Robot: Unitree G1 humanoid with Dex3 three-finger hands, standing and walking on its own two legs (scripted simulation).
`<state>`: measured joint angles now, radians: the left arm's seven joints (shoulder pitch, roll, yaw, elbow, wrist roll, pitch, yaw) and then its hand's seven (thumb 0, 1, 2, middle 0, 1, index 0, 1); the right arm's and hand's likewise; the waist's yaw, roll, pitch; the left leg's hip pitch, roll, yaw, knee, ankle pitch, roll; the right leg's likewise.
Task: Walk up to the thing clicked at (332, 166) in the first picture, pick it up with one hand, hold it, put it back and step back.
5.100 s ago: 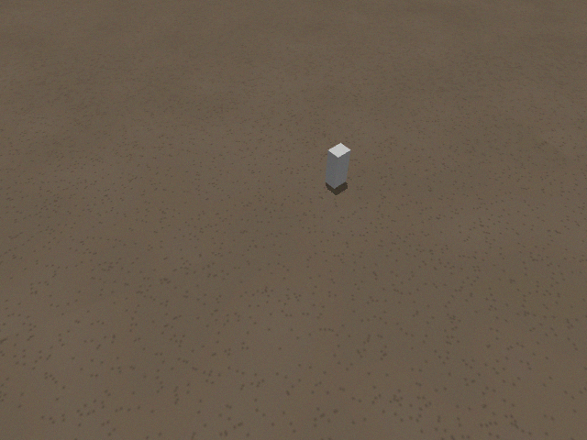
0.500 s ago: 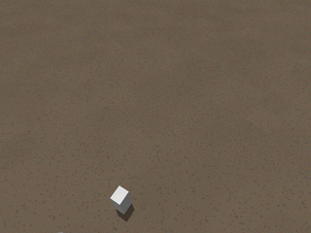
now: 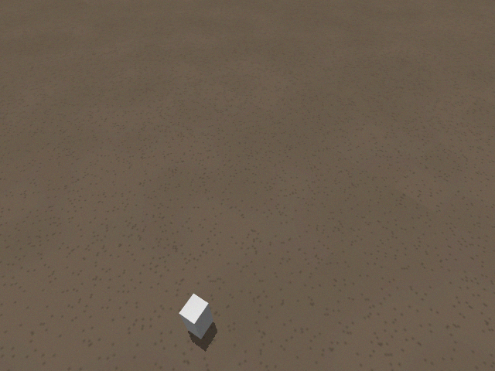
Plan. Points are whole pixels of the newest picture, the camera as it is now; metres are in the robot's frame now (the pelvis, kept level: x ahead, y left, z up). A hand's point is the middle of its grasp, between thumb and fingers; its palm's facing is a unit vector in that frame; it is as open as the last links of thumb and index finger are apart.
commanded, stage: walk up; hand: left
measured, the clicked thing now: (197, 317) +0.41 +0.18 -0.69
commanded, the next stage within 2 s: stand in 0.22 s
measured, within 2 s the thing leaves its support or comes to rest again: neither
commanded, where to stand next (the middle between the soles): +0.07 -0.01 m, yaw -1 degrees
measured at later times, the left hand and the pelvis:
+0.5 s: hand out of the picture +0.08 +0.25 -0.16, palm faces -0.02 -0.94 -0.34, open 7.4 cm; pelvis +0.01 -0.01 +0.00, yaw +0 degrees
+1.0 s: hand out of the picture +0.09 +0.24 -0.16, palm faces -0.02 -0.94 -0.34, open 7.4 cm; pelvis +0.02 -0.01 +0.00, yaw +0 degrees
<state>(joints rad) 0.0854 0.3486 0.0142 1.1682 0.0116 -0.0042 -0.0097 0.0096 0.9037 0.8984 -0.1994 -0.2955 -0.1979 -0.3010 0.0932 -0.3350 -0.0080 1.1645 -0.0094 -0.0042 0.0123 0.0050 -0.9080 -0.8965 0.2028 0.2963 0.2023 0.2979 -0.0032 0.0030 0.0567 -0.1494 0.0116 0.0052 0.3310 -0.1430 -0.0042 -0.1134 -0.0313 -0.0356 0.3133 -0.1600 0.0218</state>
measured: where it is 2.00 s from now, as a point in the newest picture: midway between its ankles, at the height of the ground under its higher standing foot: outside the picture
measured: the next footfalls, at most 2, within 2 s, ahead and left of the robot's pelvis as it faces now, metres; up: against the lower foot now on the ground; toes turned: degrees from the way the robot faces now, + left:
none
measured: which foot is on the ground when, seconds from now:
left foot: down 0.00-1.00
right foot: down 0.00-1.00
